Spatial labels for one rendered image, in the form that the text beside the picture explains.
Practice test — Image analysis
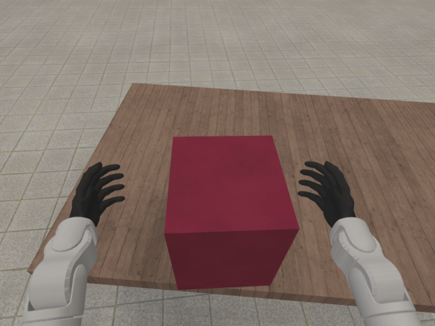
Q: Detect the table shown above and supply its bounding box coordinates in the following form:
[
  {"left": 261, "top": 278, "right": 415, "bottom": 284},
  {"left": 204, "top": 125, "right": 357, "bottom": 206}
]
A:
[{"left": 27, "top": 83, "right": 435, "bottom": 313}]

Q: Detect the robot right forearm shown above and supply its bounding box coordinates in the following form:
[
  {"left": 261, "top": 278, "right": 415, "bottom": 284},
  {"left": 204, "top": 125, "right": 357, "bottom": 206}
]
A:
[{"left": 329, "top": 217, "right": 423, "bottom": 326}]

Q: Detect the left robot hand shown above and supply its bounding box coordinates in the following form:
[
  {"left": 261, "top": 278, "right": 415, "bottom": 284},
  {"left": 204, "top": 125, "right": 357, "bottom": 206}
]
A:
[{"left": 69, "top": 162, "right": 125, "bottom": 227}]

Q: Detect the right robot hand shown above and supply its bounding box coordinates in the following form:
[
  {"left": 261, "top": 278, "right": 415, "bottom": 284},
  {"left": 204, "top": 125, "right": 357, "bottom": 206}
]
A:
[{"left": 298, "top": 161, "right": 356, "bottom": 228}]

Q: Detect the carton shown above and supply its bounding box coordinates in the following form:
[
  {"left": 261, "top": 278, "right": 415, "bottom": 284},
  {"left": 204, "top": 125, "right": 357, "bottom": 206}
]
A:
[{"left": 164, "top": 136, "right": 300, "bottom": 290}]

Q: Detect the robot left forearm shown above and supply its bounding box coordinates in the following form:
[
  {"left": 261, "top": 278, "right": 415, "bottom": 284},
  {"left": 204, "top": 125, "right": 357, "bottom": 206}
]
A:
[{"left": 22, "top": 217, "right": 99, "bottom": 326}]

